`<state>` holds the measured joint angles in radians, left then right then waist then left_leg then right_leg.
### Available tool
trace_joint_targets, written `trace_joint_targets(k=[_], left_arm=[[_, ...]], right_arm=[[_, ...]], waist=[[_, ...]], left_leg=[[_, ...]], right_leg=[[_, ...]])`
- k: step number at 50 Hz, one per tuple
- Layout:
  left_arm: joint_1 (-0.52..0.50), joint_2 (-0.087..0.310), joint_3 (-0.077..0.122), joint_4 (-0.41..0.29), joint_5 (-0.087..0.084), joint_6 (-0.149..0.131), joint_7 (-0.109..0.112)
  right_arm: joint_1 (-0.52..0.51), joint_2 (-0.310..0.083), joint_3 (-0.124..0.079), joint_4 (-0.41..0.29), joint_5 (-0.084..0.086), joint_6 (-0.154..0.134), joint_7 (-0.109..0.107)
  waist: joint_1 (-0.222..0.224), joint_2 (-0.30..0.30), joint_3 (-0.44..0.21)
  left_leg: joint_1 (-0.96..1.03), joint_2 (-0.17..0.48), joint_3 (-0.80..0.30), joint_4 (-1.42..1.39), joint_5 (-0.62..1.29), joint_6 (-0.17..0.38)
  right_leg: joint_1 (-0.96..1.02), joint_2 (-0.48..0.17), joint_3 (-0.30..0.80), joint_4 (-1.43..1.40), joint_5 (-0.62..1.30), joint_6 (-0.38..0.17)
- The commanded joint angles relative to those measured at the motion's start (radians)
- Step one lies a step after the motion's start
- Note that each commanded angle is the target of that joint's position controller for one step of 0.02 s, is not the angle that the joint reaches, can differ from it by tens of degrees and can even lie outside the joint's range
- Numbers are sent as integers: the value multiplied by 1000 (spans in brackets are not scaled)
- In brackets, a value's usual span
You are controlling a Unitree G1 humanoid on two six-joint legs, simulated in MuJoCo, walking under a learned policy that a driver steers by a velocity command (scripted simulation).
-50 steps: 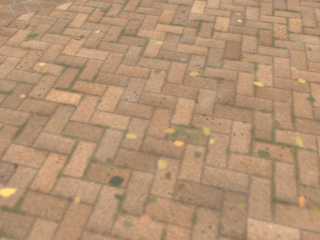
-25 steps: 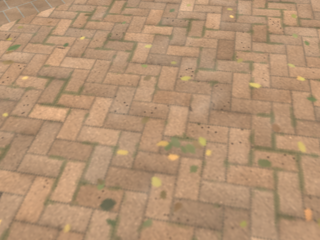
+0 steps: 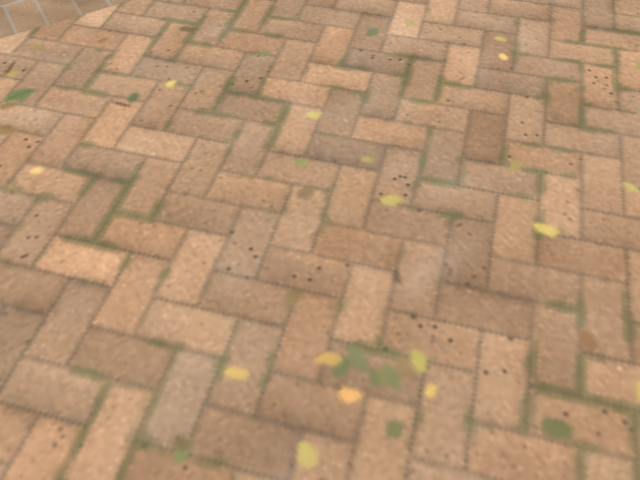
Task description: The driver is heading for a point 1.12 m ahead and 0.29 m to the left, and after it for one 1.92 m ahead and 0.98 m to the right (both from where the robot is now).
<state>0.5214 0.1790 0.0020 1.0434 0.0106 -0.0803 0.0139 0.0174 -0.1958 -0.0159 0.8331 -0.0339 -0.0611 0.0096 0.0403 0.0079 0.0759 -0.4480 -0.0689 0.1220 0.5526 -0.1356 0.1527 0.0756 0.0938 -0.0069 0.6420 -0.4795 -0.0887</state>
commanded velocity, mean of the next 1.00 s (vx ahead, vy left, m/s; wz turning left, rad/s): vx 0.50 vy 0.00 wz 0.19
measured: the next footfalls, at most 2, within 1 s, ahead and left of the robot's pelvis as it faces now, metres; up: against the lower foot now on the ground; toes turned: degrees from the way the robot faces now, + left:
right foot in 0.54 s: +0.46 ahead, -0.11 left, +0.00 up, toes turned -2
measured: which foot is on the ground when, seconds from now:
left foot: down 0.00-0.54, up 0.56-1.00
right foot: up 0.00-0.52, down 0.54-1.00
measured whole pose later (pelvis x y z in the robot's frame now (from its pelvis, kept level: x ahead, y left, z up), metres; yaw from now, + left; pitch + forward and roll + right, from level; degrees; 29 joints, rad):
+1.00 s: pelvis +0.52 -0.03 +0.02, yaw +14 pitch +0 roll -1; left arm 0.45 0.17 0.03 1.04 0.02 -0.10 0.03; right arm 0.05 -0.19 -0.03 0.87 -0.03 -0.02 0.05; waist 0.04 0.02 0.07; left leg -0.61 0.06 0.10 0.70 -0.03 0.10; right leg 0.09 0.04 -0.29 0.24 -0.33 -0.04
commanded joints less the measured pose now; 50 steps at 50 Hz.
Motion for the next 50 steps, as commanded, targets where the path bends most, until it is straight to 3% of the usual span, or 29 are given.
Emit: trace_joint_targets(k=[1,2,3,4,6,8,10,16,22,24,25,26,27,28,29,30,31,32,34,37,39,45,48,50], left_arm=[[50,122,29,-71,1,-6,-6],[-58,153,37,-110,8,-9,-10],[-118,153,40,-122,12,-12,-16],[-127,135,41,-119,15,-6,-19],[-95,80,31,-108,26,19,-30],[-126,67,31,-119,28,31,-38],[-225,78,33,-152,27,39,-41],[-474,74,25,-223,11,40,-45],[-621,81,21,-272,9,30,-43],[-593,91,26,-272,9,20,-40],[-531,102,33,-255,10,14,-34],[-403,120,45,-214,11,6,-26],[-220,156,62,-156,23,-6,-15],[-38,252,88,-130,51,-14,-1],[-44,303,101,-129,51,-4,-10],[-119,219,90,-138,16,6,-19],[-226,163,72,-152,10,1,-22],[-273,121,63,-152,13,-9,-26],[-266,75,49,-128,8,-20,-15],[-197,90,52,-94,-2,-41,-9],[-165,100,54,-84,2,-44,-6],[-87,110,47,-59,6,-42,6],[-32,131,51,-37,8,-32,17],[-27,145,54,-30,11,-22,24]], right_arm=[[421,-226,-78,91,18,7,-4],[291,-171,-64,68,32,5,-1],[235,-118,-52,63,29,-4,4],[235,-88,-42,78,22,-15,5],[273,-62,-30,114,22,-34,-2],[323,-86,-32,144,26,-50,-2],[362,-107,-34,161,27,-52,-2],[490,-102,-21,196,29,-46,-6],[569,-113,-17,232,9,-38,-24],[541,-125,-20,235,6,-36,-30],[525,-130,-21,235,7,-36,-31],[509,-140,-23,236,9,-34,-30],[482,-139,-21,226,19,-35,-26],[475,-98,-8,184,31,-40,-22],[618,-9,3,192,67,-31,-21],[532,-129,-28,201,35,-22,-28],[446,-117,-33,171,33,-24,-21],[412,-89,-31,165,31,-22,-17],[414,-58,-34,163,7,6,-1],[375,-32,-40,135,5,32,15],[299,-32,-41,104,6,41,21],[61,-20,-23,13,10,36,38],[-21,-30,-19,-25,5,35,42],[-23,-43,-24,-35,2,35,41]], waist=[[-148,84,-301],[-98,37,-117],[-79,-4,-39],[-44,-32,-3],[-1,-14,-8],[6,4,1],[-8,18,25],[-83,42,31],[-121,63,42],[-87,69,33],[-56,73,5],[-2,71,-56],[78,47,-151],[129,-60,-297],[55,-250,-401],[46,-57,-282],[8,-48,-140],[-16,-28,-74],[-58,-62,-36],[-80,-71,-28],[-74,-73,-10],[-32,-73,37],[-10,-71,47],[-23,-78,36]], left_leg=[[724,447,-855,-261,-277,256],[550,418,-703,-335,-382,215],[414,378,-612,-380,-299,183],[327,338,-524,-396,-173,151],[232,286,-400,-422,-38,111],[217,261,-327,-439,51,103],[231,243,-280,-466,75,89],[365,207,-199,-443,281,18],[574,264,-200,-360,450,44],[598,282,-186,-297,597,39],[579,279,-186,-223,733,27],[558,263,-182,-91,817,15],[438,226,-158,104,712,-2],[215,162,-123,405,316,-17],[-104,-4,-92,722,-413,-49],[-166,64,-186,763,-324,-36],[-166,98,-190,721,-221,-37],[-134,129,-184,681,-167,-41],[-73,154,-174,636,-131,-58],[-118,158,-153,624,-78,-67],[-188,168,-138,594,-7,-74],[-200,145,-51,257,168,-78],[-189,127,-1,146,130,-51],[-146,97,25,106,52,-21]], right_leg=[[-678,-13,79,802,-5,-16],[-729,-85,81,745,118,-26],[-693,-111,70,688,172,-27],[-645,-138,74,642,191,-21],[-550,-165,65,560,201,4],[-572,-181,39,503,230,22],[-651,-204,13,427,309,38],[-729,-187,-48,141,505,65],[-747,-140,-70,-24,435,35],[-669,-114,-78,-75,356,4],[-562,-84,-83,-101,316,-13],[-410,-53,-87,-146,312,-34],[-157,-84,-52,-193,364,-63],[118,-339,213,-196,284,-113],[304,-578,635,-306,251,-242],[169,-513,589,-359,147,-201],[10,-472,430,-406,178,-163],[-100,-428,318,-446,273,-129],[-208,-360,156,-477,379,-72],[-213,-342,37,-488,538,-55],[-205,-332,-25,-498,579,-45],[-158,-309,-158,-494,706,-21],[-53,-344,-190,-467,778,-24],[9,-361,-222,-400,950,-22]])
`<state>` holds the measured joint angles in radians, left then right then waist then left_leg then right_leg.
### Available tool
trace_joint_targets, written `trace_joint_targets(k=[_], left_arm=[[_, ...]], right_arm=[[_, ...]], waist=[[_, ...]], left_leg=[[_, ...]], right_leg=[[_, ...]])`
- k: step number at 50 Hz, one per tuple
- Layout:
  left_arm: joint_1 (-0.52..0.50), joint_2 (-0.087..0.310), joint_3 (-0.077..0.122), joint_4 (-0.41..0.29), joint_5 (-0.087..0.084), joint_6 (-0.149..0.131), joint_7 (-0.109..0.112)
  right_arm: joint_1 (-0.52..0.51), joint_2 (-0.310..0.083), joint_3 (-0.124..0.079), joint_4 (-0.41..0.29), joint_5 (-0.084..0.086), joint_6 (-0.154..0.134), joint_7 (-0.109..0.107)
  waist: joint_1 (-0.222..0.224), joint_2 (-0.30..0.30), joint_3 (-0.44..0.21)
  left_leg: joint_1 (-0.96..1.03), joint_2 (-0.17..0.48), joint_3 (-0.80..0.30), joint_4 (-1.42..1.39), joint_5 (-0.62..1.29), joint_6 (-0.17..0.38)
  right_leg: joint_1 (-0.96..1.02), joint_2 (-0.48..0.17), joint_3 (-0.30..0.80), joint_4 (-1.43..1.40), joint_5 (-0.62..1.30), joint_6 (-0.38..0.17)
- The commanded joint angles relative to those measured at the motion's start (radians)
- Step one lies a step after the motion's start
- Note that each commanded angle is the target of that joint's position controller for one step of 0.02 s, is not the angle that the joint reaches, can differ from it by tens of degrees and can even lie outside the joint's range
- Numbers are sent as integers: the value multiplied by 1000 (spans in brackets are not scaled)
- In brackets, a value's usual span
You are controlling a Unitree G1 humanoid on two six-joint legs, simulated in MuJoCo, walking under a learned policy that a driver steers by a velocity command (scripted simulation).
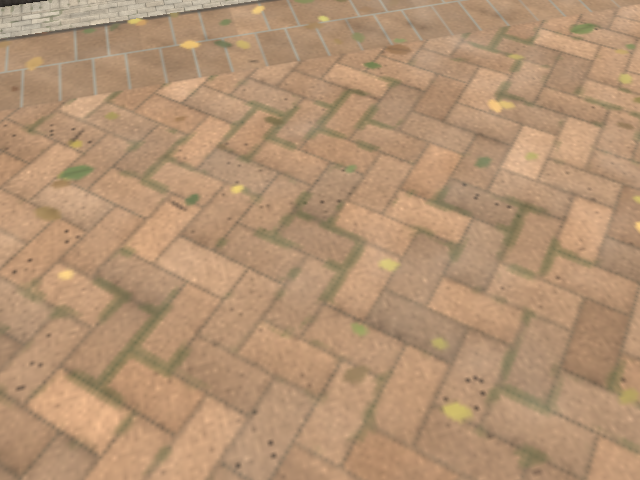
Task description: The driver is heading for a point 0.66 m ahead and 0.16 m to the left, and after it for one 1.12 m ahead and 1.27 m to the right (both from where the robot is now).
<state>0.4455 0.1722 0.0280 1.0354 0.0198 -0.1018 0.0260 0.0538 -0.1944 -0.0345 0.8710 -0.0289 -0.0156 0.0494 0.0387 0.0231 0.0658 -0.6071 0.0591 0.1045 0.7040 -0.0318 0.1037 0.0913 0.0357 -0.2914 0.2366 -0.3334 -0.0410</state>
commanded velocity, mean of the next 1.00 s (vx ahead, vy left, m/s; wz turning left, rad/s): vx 0.50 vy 0.00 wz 0.34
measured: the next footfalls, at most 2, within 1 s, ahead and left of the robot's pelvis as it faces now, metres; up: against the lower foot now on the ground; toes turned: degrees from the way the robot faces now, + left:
left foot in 0.10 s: +0.20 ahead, +0.07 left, +0.00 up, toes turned +9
right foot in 0.66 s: +0.57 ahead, +0.02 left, +0.00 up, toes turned +21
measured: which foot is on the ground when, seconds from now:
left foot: up 0.00-0.08, down 0.10-0.68, up 0.70-1.00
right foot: down 0.00-0.12, up 0.14-0.64, down 0.66-1.00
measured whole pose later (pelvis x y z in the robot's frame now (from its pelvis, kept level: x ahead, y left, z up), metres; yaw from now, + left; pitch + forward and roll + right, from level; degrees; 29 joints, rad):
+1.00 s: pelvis +0.54 +0.09 +0.01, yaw +19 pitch +1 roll -1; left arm 0.45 0.21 0.04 0.95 0.00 -0.07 -0.02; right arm 0.11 -0.24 -0.02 0.80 -0.04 -0.04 0.03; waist 0.06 0.04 0.03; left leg -0.59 0.08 -0.03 0.76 -0.12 -0.01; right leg -0.08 0.09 0.01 0.26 -0.19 -0.08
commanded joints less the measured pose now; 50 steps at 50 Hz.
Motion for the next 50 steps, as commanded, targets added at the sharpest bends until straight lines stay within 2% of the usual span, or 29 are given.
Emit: trace_joint_targets(k=[1,3,4,5,6,7,8,9,10,12,13,16,19,24,27,28,30,31,32,33,34,35,36,37,38,40,42,46,50], left_arm=[[42,163,32,-23,3,5,16],[21,193,42,-30,8,20,19],[12,208,47,-39,7,29,16],[-11,215,50,-60,4,33,8],[12,115,32,-111,-3,30,-4],[-61,142,39,-185,-12,19,-20],[-179,171,43,-209,-5,5,-24],[-188,166,39,-216,-14,-9,-27],[-165,159,40,-198,-9,-7,-23],[-125,139,38,-190,25,33,-27],[-130,133,38,-198,30,49,-31],[-221,128,36,-241,28,72,-39],[-357,143,36,-293,23,77,-40],[-505,144,22,-353,19,69,-50],[-572,138,10,-386,13,55,-57],[-573,141,8,-393,11,49,-58],[-479,162,15,-373,9,40,-53],[-386,187,26,-344,7,35,-45],[-241,208,37,-299,4,26,-33],[-90,245,50,-268,18,15,-18],[14,356,78,-263,43,16,-12],[-23,319,77,-245,18,33,-27],[-133,244,61,-264,0,38,-32],[-199,180,46,-272,-2,35,-37],[-212,158,37,-262,4,30,-37],[-183,148,29,-223,-1,16,-36],[-131,157,31,-193,-14,3,-44],[-63,181,39,-162,-18,8,-40],[1,202,48,-144,-18,15,-37]], right_arm=[[-39,-53,-10,-69,-4,-10,-1],[74,-81,-27,-40,-7,-10,-8],[173,-103,-41,-11,-9,-16,-12],[320,-154,-66,32,-20,-23,-22],[355,-260,-95,30,-24,-24,-36],[356,-307,-104,10,1,-11,-34],[322,-274,-96,22,15,-4,-43],[270,-226,-85,18,22,-8,-48],[219,-188,-75,11,20,-15,-49],[187,-154,-60,2,31,-36,-54],[205,-158,-59,5,35,-48,-53],[273,-193,-66,14,34,-57,-50],[356,-193,-64,19,30,-51,-49],[439,-196,-61,21,24,-48,-57],[476,-186,-53,31,15,-51,-66],[475,-188,-52,33,13,-54,-70],[428,-208,-52,27,12,-60,-75],[410,-224,-55,26,11,-64,-74],[391,-235,-56,28,9,-67,-67],[387,-212,-50,17,13,-72,-60],[511,-115,-31,0,51,-73,-54],[540,-160,-36,16,33,-70,-57],[461,-179,-40,12,9,-62,-57],[373,-172,-34,-5,1,-62,-49],[334,-156,-32,-18,1,-58,-41],[336,-135,-25,-24,-16,-41,-27],[318,-119,-20,-33,-24,-36,-21],[129,-95,0,-101,-17,-36,-16],[-17,-86,15,-146,-4,-40,-15]], waist=[[-36,-106,26],[-88,-127,-43],[-125,-124,-102],[-199,-67,-176],[-163,116,-265],[-153,154,-314],[-149,25,-160],[-109,-15,-76],[-55,-76,-33],[-6,-57,-48],[-1,-47,-58],[-21,-10,-44],[-73,21,-20],[-123,41,-16],[-147,52,-2],[-142,58,1],[-85,65,-12],[-46,70,-52],[24,42,-121],[86,5,-219],[54,-214,-381],[20,-250,-375],[-18,-124,-185],[-21,-34,-93],[-35,-42,-48],[-65,-100,-39],[-72,-107,-52],[-41,-92,-8],[3,-97,-12]], left_leg=[[57,-58,60,-54,-102,48],[190,-125,83,-74,-211,95],[313,-155,74,-122,-235,122],[534,-125,-16,-214,-236,164],[803,164,-422,-243,-277,261],[916,300,-891,-424,-295,381],[825,270,-721,-457,-261,329],[689,238,-606,-473,-156,283],[583,181,-510,-483,-23,232],[482,100,-390,-488,131,195],[470,81,-371,-485,194,194],[451,43,-345,-496,223,169],[508,40,-381,-502,205,137],[636,45,-412,-462,258,126],[685,63,-412,-439,341,118],[692,75,-416,-433,371,110],[664,83,-397,-387,507,75],[661,76,-386,-304,650,59],[649,39,-351,-139,701,42],[513,-4,-328,82,503,30],[237,-150,-235,458,-21,-19],[86,-202,-231,597,-472,-15],[29,-132,-246,632,-389,-12],[30,-94,-237,577,-322,-13],[45,-65,-225,523,-297,-12],[100,-34,-195,451,-279,-27],[84,-17,-153,402,-258,-46],[7,14,-106,183,-136,-104],[69,-17,-84,-29,-22,-132]], right_leg=[[16,-308,46,62,939,-68],[36,-314,25,266,1131,-73],[0,-315,23,438,1092,-72],[-151,-294,15,698,891,-44],[-496,-183,24,1041,140,1],[-784,6,218,1257,-226,32],[-896,-82,313,1216,-112,22],[-857,-117,309,1123,-14,19],[-785,-145,311,1034,22,25],[-665,-165,316,943,33,53],[-654,-161,306,921,35,66],[-707,-156,285,820,125,92],[-799,-146,285,701,222,101],[-849,-103,290,525,307,87],[-804,-76,266,410,322,54],[-764,-69,267,374,321,38],[-590,-40,263,300,274,-4],[-470,-7,253,289,226,-24],[-310,11,241,231,241,-46],[-76,-98,346,228,203,-81],[208,-387,788,210,118,-207],[174,-455,1067,59,69,-258],[3,-419,947,32,-46,-245],[-125,-370,805,6,-23,-221],[-199,-321,702,-22,57,-194],[-272,-258,588,-51,209,-171],[-264,-235,546,-59,342,-190],[-271,-197,496,-100,356,-200],[-254,-174,482,-66,410,-171]])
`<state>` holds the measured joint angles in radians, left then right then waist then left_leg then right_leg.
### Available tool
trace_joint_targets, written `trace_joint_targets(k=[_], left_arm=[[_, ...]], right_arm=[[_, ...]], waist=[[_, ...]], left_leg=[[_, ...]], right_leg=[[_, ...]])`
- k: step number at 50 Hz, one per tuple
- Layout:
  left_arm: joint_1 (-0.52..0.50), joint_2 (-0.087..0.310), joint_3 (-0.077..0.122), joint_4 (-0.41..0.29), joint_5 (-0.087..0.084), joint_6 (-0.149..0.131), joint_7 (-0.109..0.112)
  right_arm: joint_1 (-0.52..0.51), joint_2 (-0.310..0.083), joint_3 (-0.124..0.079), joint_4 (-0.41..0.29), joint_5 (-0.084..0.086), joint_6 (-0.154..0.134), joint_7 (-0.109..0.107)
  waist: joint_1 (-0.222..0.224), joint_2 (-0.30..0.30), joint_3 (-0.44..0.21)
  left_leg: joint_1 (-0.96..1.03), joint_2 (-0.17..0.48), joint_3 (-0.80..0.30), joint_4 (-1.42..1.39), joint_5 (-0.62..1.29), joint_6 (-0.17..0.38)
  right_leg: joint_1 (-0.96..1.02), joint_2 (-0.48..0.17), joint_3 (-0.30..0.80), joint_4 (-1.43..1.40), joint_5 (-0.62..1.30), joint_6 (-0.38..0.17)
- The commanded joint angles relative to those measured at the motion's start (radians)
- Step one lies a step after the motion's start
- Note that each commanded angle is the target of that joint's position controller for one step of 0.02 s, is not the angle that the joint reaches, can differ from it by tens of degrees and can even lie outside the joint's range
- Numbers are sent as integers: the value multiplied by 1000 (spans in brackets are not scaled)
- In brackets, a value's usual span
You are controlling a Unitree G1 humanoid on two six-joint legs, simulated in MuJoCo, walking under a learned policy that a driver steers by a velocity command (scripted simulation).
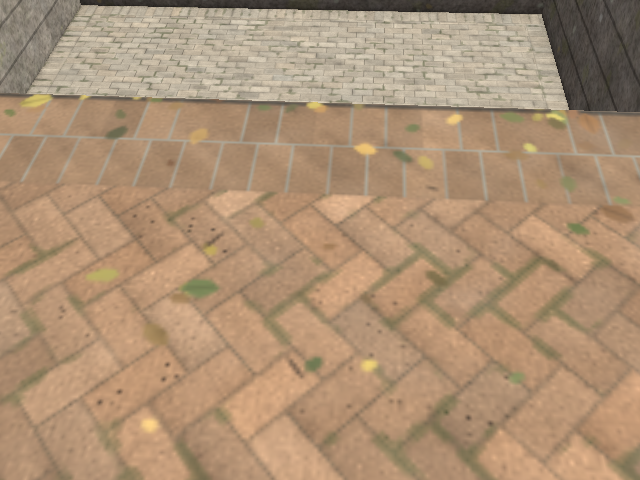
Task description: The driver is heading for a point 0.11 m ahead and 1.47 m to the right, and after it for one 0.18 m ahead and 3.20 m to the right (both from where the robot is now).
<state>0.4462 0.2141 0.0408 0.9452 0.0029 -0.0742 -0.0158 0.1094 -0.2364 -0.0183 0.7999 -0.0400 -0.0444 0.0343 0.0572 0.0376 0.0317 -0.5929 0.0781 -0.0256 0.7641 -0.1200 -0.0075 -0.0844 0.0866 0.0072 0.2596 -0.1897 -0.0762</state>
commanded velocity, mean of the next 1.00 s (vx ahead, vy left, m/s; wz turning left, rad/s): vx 0.14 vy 0.00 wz -0.53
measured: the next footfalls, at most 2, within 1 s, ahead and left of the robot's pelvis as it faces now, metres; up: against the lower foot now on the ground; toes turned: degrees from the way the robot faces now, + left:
left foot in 0.16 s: +0.24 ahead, +0.12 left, +0.00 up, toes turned -6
right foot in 0.62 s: +0.16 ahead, -0.10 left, +0.00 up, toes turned -25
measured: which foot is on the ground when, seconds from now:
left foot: up 0.00-0.14, down 0.16-0.62, up 0.64-1.00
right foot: down 0.00-0.16, up 0.18-0.60, down 0.62-1.00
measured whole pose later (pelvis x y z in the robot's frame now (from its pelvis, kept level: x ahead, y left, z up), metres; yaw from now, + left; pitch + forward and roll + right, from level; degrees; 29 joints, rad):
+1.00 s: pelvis +0.14 +0.01 -0.01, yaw -35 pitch +1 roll +1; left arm 0.24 0.29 0.07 0.69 0.02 0.05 -0.01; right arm 0.19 -0.27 -0.05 0.74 -0.02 0.05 -0.02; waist 0.02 0.00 0.04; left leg -0.43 -0.02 -0.04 0.83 -0.41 -0.03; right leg -0.31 0.12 0.13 0.45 -0.16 -0.07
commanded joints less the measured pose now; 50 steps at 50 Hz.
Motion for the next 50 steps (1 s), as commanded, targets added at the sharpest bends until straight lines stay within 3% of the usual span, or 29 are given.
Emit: trace_joint_targets(k=[1,4,6,7,8,9,10,11,12,13,14,17,21,24,28,29,30,31,32,33,34,35,36,38,41,48,50], left_arm=[[15,164,36,-51,1,-11,6],[21,179,43,-53,10,1,12],[-6,184,49,-66,6,9,19],[-21,177,49,-74,-7,8,19],[-36,132,39,-118,-23,3,19],[109,36,20,-134,-46,12,34],[116,135,43,-112,-17,36,48],[54,149,52,-108,3,51,44],[1,131,52,-118,11,58,33],[-26,123,54,-126,17,71,22],[-26,114,55,-129,24,87,11],[-38,102,57,-150,21,114,1],[-144,94,46,-205,25,137,-15],[-214,92,35,-244,22,143,-29],[-269,118,36,-290,16,139,-30],[-261,117,37,-294,15,133,-29],[-234,119,38,-289,18,122,-25],[-191,154,46,-274,27,105,-15],[-177,265,64,-294,33,89,1],[-121,356,96,-297,18,94,6],[-106,303,86,-278,14,101,9],[-174,258,71,-284,10,107,15],[-244,230,63,-299,10,113,17],[-279,194,52,-317,1,112,19],[-234,212,60,-309,2,102,13],[-188,239,74,-309,18,111,9],[-183,244,79,-310,22,115,2]], right_arm=[[-98,-48,0,-84,10,-13,-3],[-117,-64,-3,-102,17,-26,-18],[-8,-88,-12,-71,16,-45,-32],[82,-117,-22,-47,5,-60,-43],[211,-194,-40,-39,-18,-73,-57],[241,-270,-58,-55,-19,-54,-57],[241,-218,-60,-54,18,-31,-53],[184,-132,-36,-68,23,-27,-52],[123,-85,-22,-74,20,-26,-55],[98,-71,-16,-77,18,-26,-60],[84,-75,-18,-75,21,-25,-65],[83,-97,-27,-71,20,-30,-66],[88,-113,-36,-64,14,-16,-68],[95,-144,-48,-64,11,-2,-62],[132,-191,-70,-59,11,24,-52],[128,-200,-74,-58,15,32,-52],[136,-201,-78,-52,18,41,-52],[192,-177,-76,-36,10,52,-49],[236,-85,-55,-67,-3,66,-41],[128,-106,-52,-121,7,85,-55],[88,-129,-56,-121,13,94,-58],[94,-125,-58,-113,28,90,-55],[110,-129,-60,-98,28,81,-54],[150,-146,-69,-78,7,81,-49],[133,-122,-64,-91,16,89,-46],[61,-112,-52,-136,22,87,-55],[67,-119,-49,-143,21,77,-51]], waist=[[-7,-112,17],[-11,-126,6],[-55,-129,-36],[-98,-91,-85],[-140,8,-215],[-94,197,-364],[-101,135,-377],[-81,48,-249],[-63,49,-159],[-49,81,-118],[-32,108,-97],[-7,89,-115],[-19,102,-91],[-39,114,-90],[-70,123,-86],[-61,111,-84],[-45,74,-87],[-40,-52,-99],[-71,-338,-97],[7,-333,-82],[3,-207,-59],[-35,-185,-26],[-67,-167,-27],[-80,-165,-76],[-65,-126,-98],[-24,-156,-76],[-21,-156,-103]], left_leg=[[69,-45,48,-117,72,-23],[132,-79,37,-186,27,-11],[272,-107,22,-290,36,11],[422,-77,6,-370,124,34],[660,131,-156,-342,303,86],[880,430,-404,-271,695,209],[806,420,-463,-293,688,266],[694,350,-344,-325,622,242],[592,289,-238,-369,596,210],[527,248,-166,-403,578,190],[467,221,-109,-430,565,187],[413,215,-25,-451,586,210],[386,219,52,-480,396,212],[354,222,99,-467,270,200],[386,262,93,-407,133,178],[382,258,105,-367,95,157],[356,238,134,-297,35,116],[298,187,184,-152,-73,57],[92,65,259,143,-492,-20],[-36,-60,115,273,-558,-36],[-51,-30,42,342,-483,-37],[-38,-25,16,334,-388,-32],[-19,-20,3,305,-317,-29],[24,-44,16,336,-259,-30],[24,-56,1,290,-253,-37],[91,-95,-20,71,-293,-23],[168,-115,-10,6,-320,-11]], right_leg=[[-63,-228,191,-68,291,-133],[-24,-237,220,45,476,-107],[-15,-209,239,175,554,-64],[-57,-156,207,310,526,-33],[-200,-99,166,543,255,0],[-416,22,44,811,-444,19],[-474,-14,34,928,-478,17],[-495,-55,54,958,-405,24],[-498,-81,44,935,-339,40],[-483,-101,41,918,-289,56],[-453,-103,29,917,-254,73],[-420,-88,12,920,-194,93],[-423,-118,-11,761,-113,96],[-330,-119,-45,605,-101,82],[-264,-101,-87,453,-179,53],[-222,-93,-95,374,-162,41],[-149,-76,-96,262,-100,27],[-58,-115,7,129,-23,11],[31,-406,376,65,273,-45],[-29,-490,504,54,448,-210],[-32,-434,421,58,418,-217],[-75,-365,341,51,361,-187],[-83,-300,288,49,307,-150],[-73,-256,247,65,380,-142],[-47,-258,284,67,345,-154],[-80,-250,419,69,141,-173],[-117,-228,471,39,-124,-175]])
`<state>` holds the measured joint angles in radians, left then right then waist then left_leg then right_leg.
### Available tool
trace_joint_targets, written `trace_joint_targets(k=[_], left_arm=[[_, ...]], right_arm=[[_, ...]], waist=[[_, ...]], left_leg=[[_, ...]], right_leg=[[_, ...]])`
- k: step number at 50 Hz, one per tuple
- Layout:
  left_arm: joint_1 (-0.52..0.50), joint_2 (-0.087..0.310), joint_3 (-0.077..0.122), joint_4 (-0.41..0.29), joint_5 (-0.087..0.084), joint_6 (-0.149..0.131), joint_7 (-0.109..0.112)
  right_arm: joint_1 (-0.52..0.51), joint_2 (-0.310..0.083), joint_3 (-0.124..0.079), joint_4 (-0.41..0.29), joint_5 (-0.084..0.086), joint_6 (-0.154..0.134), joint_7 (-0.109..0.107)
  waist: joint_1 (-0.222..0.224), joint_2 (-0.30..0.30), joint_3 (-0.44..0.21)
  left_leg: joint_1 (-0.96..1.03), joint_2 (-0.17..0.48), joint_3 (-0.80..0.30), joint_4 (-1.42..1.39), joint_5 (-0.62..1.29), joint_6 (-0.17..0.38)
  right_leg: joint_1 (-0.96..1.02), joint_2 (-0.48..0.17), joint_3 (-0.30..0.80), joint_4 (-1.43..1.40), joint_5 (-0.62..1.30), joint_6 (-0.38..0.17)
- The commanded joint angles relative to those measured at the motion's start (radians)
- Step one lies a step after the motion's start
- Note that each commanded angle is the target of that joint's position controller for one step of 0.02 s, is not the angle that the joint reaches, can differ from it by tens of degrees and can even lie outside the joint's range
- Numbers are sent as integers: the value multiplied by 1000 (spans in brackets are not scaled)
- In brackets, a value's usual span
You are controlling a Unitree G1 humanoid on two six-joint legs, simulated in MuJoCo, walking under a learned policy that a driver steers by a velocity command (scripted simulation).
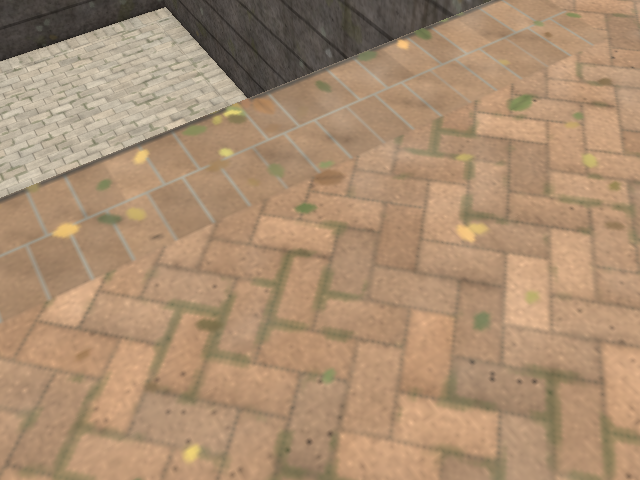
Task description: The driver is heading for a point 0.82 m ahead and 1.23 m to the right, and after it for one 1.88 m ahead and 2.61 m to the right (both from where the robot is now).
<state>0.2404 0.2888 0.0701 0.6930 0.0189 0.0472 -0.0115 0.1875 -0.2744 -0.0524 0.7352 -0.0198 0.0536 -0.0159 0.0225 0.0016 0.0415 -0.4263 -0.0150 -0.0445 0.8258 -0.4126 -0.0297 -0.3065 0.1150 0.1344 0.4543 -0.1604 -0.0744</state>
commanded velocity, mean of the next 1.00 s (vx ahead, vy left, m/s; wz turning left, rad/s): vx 0.22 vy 0.00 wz -0.60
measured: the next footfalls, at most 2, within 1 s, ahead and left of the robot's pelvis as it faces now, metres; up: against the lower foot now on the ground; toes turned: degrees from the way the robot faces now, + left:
left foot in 0.10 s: +0.05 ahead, +0.12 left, +0.00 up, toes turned -7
right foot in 0.58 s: +0.24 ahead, -0.17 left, +0.00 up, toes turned -23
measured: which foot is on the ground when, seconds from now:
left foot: up 0.00-0.08, down 0.10-0.58, up 0.60-1.00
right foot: down 0.00-0.10, up 0.12-0.56, down 0.58-1.00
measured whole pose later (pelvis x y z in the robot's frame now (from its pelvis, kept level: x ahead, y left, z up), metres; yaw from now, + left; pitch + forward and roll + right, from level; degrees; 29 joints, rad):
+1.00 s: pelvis +0.21 -0.10 +0.00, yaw -35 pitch +2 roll +1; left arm 0.31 0.28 0.07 0.73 0.02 0.02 -0.01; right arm 0.17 -0.28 -0.04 0.74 -0.04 0.05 -0.01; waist 0.04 0.02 0.02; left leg -0.55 0.04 -0.07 0.90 -0.29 -0.05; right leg -0.27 0.17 0.16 0.39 -0.13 -0.12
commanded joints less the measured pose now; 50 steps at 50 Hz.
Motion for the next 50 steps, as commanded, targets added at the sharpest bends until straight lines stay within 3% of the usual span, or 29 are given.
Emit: trace_joint_targets(k=[1,2,4,5,6,7,8,9,11,15,19,21,24,26,27,28,29,30,31,32,33,34,35,38,43,44,47,50], left_arm=[[11,170,51,-61,9,-4,-7],[-10,170,53,-65,10,-1,-12],[-82,150,51,-78,-5,1,-9],[-82,93,38,-92,-13,-8,1],[-61,25,19,-116,-21,-22,6],[-120,124,37,-116,26,-31,7],[-89,140,47,-98,25,-35,-8],[-32,138,47,-67,23,-34,-24],[17,124,44,-35,24,-26,-50],[-81,87,28,-64,20,-26,-65],[-170,73,18,-82,22,-28,-72],[-206,49,6,-96,24,-34,-78],[-248,20,-11,-125,23,-41,-84],[-209,34,-7,-123,28,-42,-72],[-132,51,2,-104,32,-47,-62],[7,71,14,-63,41,-60,-48],[138,120,31,-26,53,-71,-30],[132,239,52,-41,36,-76,-13],[195,304,79,-66,-21,-66,-9],[139,239,67,-53,-31,-53,0],[73,173,45,-55,-32,-49,6],[20,123,29,-55,-25,-46,9],[-1,102,21,-57,-29,-45,14],[-11,125,26,-47,-12,-55,7],[17,142,34,-38,-10,-43,12],[29,143,36,-35,-10,-40,13],[70,144,39,-26,-4,-37,11],[111,149,43,-12,2,-45,7]], right_arm=[[-7,-83,-14,-83,1,-27,1],[15,-83,-13,-83,4,-32,1],[144,-72,-12,-47,8,-49,-11],[208,-154,-29,-34,-1,-60,-27],[203,-268,-50,-53,-12,-66,-29],[131,-260,-56,-46,-29,-67,-28],[75,-192,-38,-53,-19,-74,-24],[27,-149,-26,-60,-8,-81,-17],[24,-121,-18,-66,-2,-93,-12],[158,-128,-28,-19,-6,-120,5],[222,-132,-32,18,-6,-131,9],[204,-127,-29,26,-5,-131,8],[197,-143,-31,42,4,-124,3],[203,-163,-34,56,13,-114,-3],[198,-175,-36,58,19,-110,-6],[181,-180,-35,52,27,-106,-8],[182,-170,-30,40,25,-108,-6],[251,-16,6,-11,10,-103,8],[242,-103,-11,-36,5,-86,4],[169,-123,-17,-36,6,-77,2],[122,-108,-7,-42,8,-81,2],[115,-104,-7,-32,-3,-79,1],[139,-108,-9,-27,-18,-65,2],[178,-92,-7,-10,-20,-29,5],[62,-91,-12,-44,-17,-8,-1],[38,-93,-13,-51,-17,-6,-3],[-27,-95,-13,-68,-23,-14,5],[-88,-94,-11,-83,-22,-34,11]], waist=[[6,-131,-103],[-14,-139,-90],[-114,-97,-47],[-133,53,-35],[-118,255,-68],[-86,118,50],[-34,91,70],[0,99,63],[-2,144,35],[-64,96,51],[-103,102,73],[-95,103,91],[-93,133,66],[-74,156,20],[-40,156,-30],[25,125,-116],[94,50,-211],[15,-184,-322],[78,-187,-494],[60,-74,-380],[36,-64,-225],[-4,-35,-147],[-33,-52,-117],[-63,-44,-145],[-26,-74,-116],[-17,-78,-108],[13,-95,-89],[40,-98,-51]], left_leg=[[46,-36,13,-100,-47,21],[117,-51,15,-166,-62,35],[399,-54,18,-444,47,78],[537,117,-150,-576,-108,110],[550,411,-539,-717,-398,177],[366,421,-563,-732,-418,216],[312,363,-475,-721,-364,203],[311,301,-364,-720,-266,175],[321,236,-205,-723,-136,157],[418,250,-97,-715,31,171],[481,267,-11,-706,183,180],[463,261,70,-662,424,178],[416,249,177,-560,730,148],[428,249,205,-440,986,128],[432,247,216,-323,1096,120],[388,230,236,-136,1055,101],[223,199,247,114,778,62],[-110,84,238,426,-199,20],[-169,-6,60,610,-240,9],[-220,60,3,608,-126,12],[-224,81,20,548,-51,13],[-198,107,14,467,-13,11],[-149,113,11,414,1,1],[-70,87,24,344,36,-13],[-147,73,-2,229,103,-23],[-164,70,-10,208,109,-24],[-212,65,-29,126,135,-25],[-222,47,-34,9,127,-17]], right_leg=[[68,-245,375,-173,-279,-174],[13,-231,398,-183,-368,-163],[-203,-143,363,-142,-502,-82],[-368,-52,241,48,-552,-6],[-482,96,18,358,-459,28],[-510,-7,43,470,-296,35],[-454,-32,50,521,-216,36],[-428,-38,25,573,-156,48],[-412,-56,-28,674,-100,63],[-512,-97,-40,673,-31,82],[-543,-124,-67,548,-2,93],[-488,-140,-118,439,8,92],[-309,-129,-226,257,-25,59],[-193,-77,-267,183,-60,22],[-107,-41,-271,143,-66,-3],[61,-9,-257,56,14,-28],[293,-74,-157,-7,133,-60],[575,-412,232,67,524,-147],[622,-522,530,11,718,-304],[543,-466,368,-9,665,-284],[384,-414,267,-42,650,-258],[282,-343,202,-70,611,-205],[201,-302,169,-89,616,-184],[108,-259,130,-107,629,-168],[88,-237,217,-161,267,-148],[99,-236,241,-166,212,-145],[129,-228,347,-234,-233,-160],[165,-233,411,-248,-332,-171]])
